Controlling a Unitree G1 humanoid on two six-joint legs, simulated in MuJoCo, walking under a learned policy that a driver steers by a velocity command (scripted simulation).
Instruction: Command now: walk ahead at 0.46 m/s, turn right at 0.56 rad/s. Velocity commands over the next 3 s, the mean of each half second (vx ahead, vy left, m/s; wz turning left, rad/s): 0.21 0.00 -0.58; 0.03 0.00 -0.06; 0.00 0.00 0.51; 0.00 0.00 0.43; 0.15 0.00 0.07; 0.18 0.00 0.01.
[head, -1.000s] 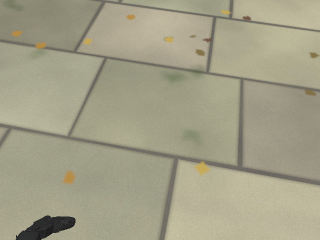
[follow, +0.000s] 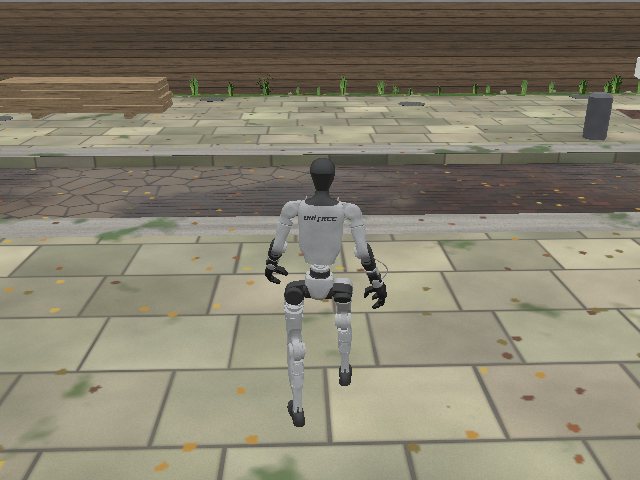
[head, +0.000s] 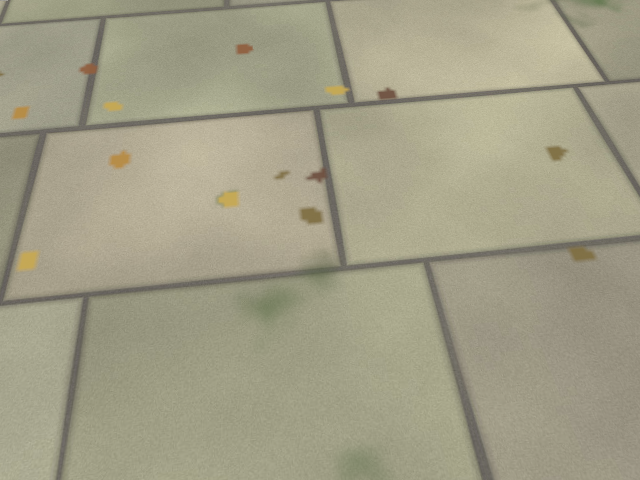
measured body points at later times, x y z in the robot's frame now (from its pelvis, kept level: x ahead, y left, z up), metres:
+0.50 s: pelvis +0.18 -0.03 +0.00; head +0.22 -0.05 +0.45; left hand +0.40 +0.22 -0.08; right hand +0.28 -0.34 -0.10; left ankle +0.30 +0.10 -0.70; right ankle +0.18 -0.12 -0.74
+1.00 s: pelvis +0.22 -0.02 +0.00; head +0.25 -0.04 +0.45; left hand +0.43 +0.20 -0.10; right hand +0.26 -0.33 -0.11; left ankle +0.27 +0.09 -0.71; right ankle +0.16 -0.14 -0.74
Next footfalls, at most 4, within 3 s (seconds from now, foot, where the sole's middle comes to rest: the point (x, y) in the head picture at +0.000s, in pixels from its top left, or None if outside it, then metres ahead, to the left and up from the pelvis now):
0.08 right None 0.22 -0.12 -0.77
0.58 left None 0.33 0.07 -0.77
0.90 right None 0.20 -0.15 -0.77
1.24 left None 0.29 0.11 -0.77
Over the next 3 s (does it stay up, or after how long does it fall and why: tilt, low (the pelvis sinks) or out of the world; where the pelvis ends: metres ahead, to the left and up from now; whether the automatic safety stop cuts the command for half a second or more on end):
stays up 0.44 0.04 0.00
